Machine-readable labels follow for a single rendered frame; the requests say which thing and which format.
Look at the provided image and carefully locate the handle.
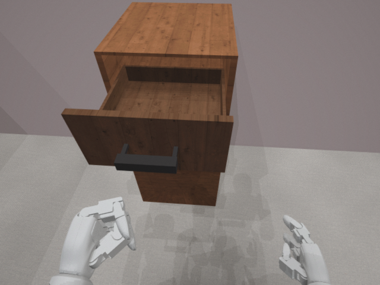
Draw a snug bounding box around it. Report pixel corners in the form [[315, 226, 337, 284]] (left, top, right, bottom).
[[114, 144, 178, 174]]

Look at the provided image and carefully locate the left robot hand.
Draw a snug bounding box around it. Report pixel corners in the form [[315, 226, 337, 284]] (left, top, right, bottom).
[[59, 197, 137, 279]]

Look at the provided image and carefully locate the right robot hand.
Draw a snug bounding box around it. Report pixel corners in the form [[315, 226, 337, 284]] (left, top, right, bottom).
[[279, 215, 330, 285]]

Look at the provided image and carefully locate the drawer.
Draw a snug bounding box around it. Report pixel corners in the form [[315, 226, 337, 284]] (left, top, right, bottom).
[[61, 65, 234, 173]]

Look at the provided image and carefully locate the cabinet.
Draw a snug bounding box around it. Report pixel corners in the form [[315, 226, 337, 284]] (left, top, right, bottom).
[[94, 2, 238, 206]]

